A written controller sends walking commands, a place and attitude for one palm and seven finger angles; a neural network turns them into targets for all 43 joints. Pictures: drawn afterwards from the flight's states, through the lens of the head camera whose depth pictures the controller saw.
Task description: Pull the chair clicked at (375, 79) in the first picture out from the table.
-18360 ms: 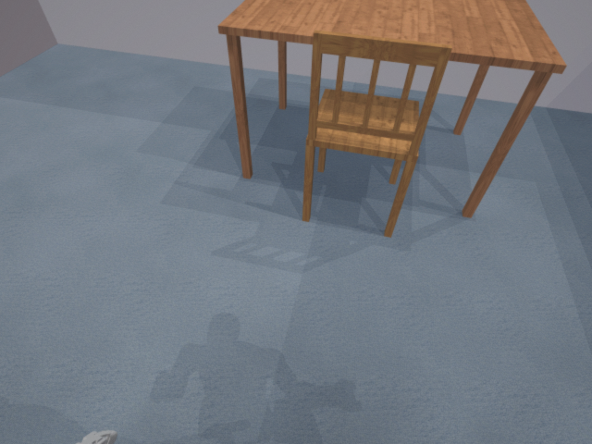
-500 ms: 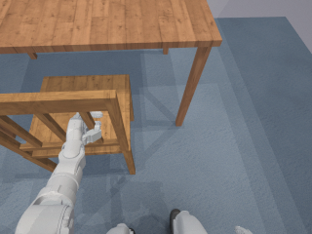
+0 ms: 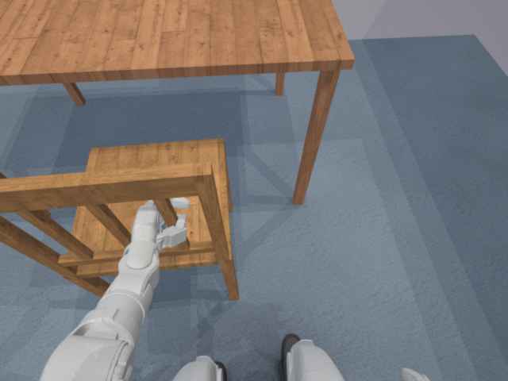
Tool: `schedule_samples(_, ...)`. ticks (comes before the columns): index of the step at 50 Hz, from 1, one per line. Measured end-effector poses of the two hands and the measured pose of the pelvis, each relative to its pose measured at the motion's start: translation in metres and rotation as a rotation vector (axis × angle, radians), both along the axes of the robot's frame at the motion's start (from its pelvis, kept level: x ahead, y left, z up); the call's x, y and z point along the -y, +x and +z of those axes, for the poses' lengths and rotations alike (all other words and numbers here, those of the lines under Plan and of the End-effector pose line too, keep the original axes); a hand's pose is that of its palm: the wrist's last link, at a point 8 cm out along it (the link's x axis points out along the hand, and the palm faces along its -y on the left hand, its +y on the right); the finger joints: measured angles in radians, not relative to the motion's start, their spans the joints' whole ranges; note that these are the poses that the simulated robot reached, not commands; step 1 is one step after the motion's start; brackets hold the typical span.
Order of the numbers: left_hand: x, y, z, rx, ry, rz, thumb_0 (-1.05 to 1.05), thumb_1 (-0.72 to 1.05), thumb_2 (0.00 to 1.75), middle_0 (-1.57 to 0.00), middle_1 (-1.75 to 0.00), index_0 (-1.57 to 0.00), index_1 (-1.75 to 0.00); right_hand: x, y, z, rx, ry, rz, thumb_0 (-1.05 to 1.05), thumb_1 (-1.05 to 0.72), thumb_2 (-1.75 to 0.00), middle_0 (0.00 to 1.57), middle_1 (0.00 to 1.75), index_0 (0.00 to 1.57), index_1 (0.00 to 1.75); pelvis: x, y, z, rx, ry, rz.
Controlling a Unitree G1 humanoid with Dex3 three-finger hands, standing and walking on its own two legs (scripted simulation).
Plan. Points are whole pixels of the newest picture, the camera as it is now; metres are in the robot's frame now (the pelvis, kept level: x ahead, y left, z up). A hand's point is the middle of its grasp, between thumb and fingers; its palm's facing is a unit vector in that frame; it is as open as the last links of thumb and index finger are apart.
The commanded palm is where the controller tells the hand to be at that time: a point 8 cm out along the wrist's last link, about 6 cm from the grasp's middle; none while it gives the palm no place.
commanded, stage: step backward, pulling the chair out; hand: left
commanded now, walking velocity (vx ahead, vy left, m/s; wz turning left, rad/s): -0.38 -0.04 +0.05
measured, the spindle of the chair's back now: (117, 229) +0.39 +0.26 -0.09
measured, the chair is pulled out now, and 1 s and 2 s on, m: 0.17 0.19 0.21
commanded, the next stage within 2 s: none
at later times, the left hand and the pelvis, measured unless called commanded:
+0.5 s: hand (183, 234) +0.36 +0.12 -0.06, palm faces -0.02 -0.98 -0.21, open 5.2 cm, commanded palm +0.37 +0.18 -0.05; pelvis +0.00 +0.00 +0.00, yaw +0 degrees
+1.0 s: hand (183, 234) +0.36 +0.12 -0.06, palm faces -0.01 -0.98 -0.22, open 5.3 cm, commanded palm +0.37 +0.18 -0.05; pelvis -0.01 -0.01 -0.01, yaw +0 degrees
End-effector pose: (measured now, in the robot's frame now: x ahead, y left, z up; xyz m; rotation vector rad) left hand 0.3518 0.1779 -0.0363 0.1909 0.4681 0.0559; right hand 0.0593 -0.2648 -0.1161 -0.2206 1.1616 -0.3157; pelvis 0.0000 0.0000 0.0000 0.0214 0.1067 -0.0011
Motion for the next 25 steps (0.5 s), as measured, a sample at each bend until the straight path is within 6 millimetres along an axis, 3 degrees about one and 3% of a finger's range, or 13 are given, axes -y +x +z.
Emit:
schedule_samples(13,0.006,-0.008,0.001,-0.007,0.016,-0.002,0.01,0.7,0.79,-0.33,-1.1,-0.49,-1.44,-0.011,0.0,-0.01,0.044,0.042,0.012,0.01,-0.9,-0.9,0.2,0.3,0.2,0.3,0.004,-0.003,-0.003,0.027,0.013,-0.012)
schedule_samples(25,0.004,-0.007,0.001,-0.012,0.02,-0.032,0.01,0.7,0.78,-0.32,-1.13,-0.49,-1.44,-0.006,0.008,-0.001,0.054,-0.001,0.03,0.0,-0.9,-0.9,0.2,0.3,0.2,0.3,-0.001,-0.001,-0.001,0.033,0.017,-0.009)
